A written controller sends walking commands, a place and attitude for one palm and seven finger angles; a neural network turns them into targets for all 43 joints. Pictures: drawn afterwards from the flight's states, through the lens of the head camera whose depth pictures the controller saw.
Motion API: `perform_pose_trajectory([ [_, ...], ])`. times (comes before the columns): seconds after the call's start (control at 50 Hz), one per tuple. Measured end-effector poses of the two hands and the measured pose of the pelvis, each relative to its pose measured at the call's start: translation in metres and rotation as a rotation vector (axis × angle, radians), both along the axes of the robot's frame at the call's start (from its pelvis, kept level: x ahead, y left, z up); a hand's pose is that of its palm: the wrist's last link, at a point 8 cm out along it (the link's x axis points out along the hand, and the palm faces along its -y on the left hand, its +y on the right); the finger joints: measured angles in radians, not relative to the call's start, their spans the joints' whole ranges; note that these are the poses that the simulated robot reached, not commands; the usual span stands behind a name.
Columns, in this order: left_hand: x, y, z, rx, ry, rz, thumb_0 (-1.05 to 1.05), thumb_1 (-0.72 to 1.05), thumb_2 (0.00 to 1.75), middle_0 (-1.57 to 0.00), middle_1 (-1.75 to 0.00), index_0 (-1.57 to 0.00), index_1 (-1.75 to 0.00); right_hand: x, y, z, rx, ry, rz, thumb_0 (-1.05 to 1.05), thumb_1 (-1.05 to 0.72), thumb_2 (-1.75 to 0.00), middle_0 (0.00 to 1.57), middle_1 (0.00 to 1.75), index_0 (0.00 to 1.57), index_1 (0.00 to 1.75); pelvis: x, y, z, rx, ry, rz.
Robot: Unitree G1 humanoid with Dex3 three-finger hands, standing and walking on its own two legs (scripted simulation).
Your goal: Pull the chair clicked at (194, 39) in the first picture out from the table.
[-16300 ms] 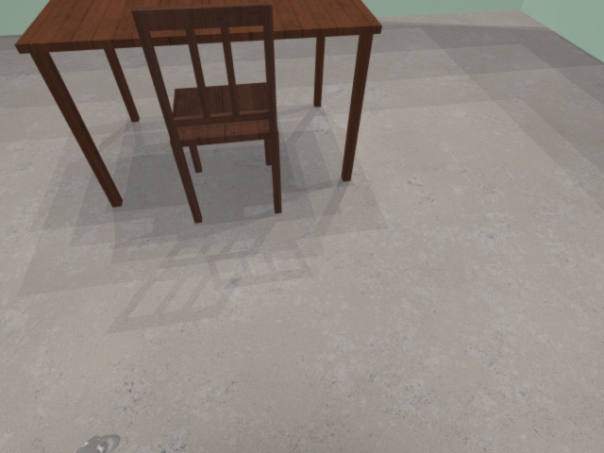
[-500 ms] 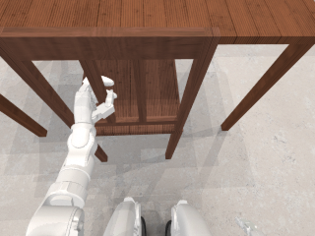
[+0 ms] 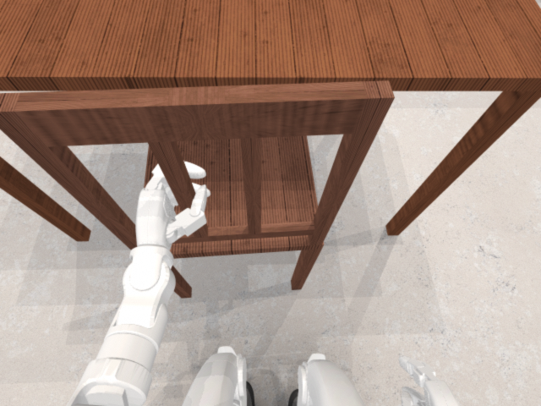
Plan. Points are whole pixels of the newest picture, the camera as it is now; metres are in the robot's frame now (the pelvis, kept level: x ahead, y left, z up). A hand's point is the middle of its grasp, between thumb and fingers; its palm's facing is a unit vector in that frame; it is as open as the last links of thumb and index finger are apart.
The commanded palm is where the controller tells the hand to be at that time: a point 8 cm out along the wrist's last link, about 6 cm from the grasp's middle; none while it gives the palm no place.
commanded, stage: hook a spindle and tug to test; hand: left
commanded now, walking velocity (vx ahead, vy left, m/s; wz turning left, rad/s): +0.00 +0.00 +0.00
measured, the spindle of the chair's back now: (186, 195) +0.41 +0.14 +0.01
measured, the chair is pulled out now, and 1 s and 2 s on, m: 0.03 0.13 0.29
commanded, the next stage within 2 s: step backward, pulling the chair out in 0.08 s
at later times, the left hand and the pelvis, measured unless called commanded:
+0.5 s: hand (196, 218) +0.37 +0.11 +0.03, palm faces -0.03 -0.99 -0.11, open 5.7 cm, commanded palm +0.34 +0.16 +0.03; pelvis +0.01 +0.01 +0.09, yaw +1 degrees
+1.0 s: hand (193, 274) +0.29 +0.11 +0.03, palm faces +0.01 -0.99 -0.12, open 5.6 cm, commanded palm +0.28 +0.16 +0.03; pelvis -0.05 -0.01 +0.10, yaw +1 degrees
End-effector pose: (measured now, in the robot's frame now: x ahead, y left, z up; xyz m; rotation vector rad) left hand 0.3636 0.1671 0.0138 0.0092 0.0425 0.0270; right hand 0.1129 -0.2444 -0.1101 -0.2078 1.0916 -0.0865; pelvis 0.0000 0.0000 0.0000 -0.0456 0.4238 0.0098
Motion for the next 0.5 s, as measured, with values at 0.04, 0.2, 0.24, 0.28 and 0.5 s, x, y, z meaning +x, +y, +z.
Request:
perform_pose_trajectory([
  [0.04, -0.004, -0.001, 0.000, 0.001, 0.001, -0.001, 0.02, 0.70, 0.74, -0.41, -1.45, -0.43, -1.45, 0.003, 0.000, 0.001, 0.001, -0.008, 0.004, 0.00, -0.90, -0.90, 0.20, 0.30, 0.20, 0.30, 0.000, -0.001, 0.000, 0.001, -0.002, 0.001],
  [0.2, -0.011, -0.001, -0.001, 0.010, -0.019, -0.006, 0.01, 0.69, 0.76, -0.44, -1.44, -0.43, -1.45, 0.011, -0.002, -0.003, -0.011, -0.027, 0.030, 0.00, -0.90, -0.90, 0.20, 0.30, 0.20, 0.30, -0.003, -0.004, -0.004, 0.001, -0.007, 0.013],
  [0.24, -0.011, -0.001, 0.004, 0.043, 0.034, -0.003, 0.02, 0.68, 0.76, -0.44, -1.41, -0.42, -1.45, 0.009, 0.000, 0.002, -0.007, -0.003, -0.016, 0.00, -0.90, -0.90, 0.20, 0.30, 0.20, 0.30, -0.006, -0.005, 0.004, 0.010, -0.066, 0.017],
  [0.28, -0.011, -0.001, 0.013, 0.089, 0.140, -0.002, 0.03, 0.68, 0.77, -0.42, -1.35, -0.42, -1.45, 0.005, 0.004, 0.018, 0.001, 0.017, -0.067, 0.00, -0.90, -0.90, 0.20, 0.30, 0.20, 0.30, -0.005, -0.004, 0.023, 0.020, -0.124, 0.021],
  [0.5, -0.015, -0.003, 0.034, 0.102, 0.460, -0.023, 0.10, 0.68, 0.75, -0.32, -1.14, -0.47, -1.44, -0.017, 0.000, 0.088, -0.078, 0.112, -0.133, 0.00, -0.90, -0.90, 0.20, 0.30, 0.20, 0.30, 0.010, 0.006, 0.094, 0.018, -0.247, 0.008],
])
